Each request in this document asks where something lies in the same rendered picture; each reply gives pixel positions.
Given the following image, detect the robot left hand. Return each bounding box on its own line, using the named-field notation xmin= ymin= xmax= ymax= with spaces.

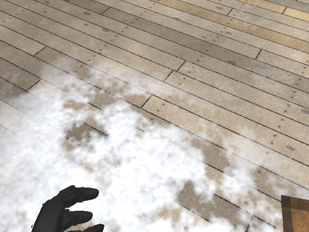
xmin=31 ymin=185 xmax=104 ymax=232

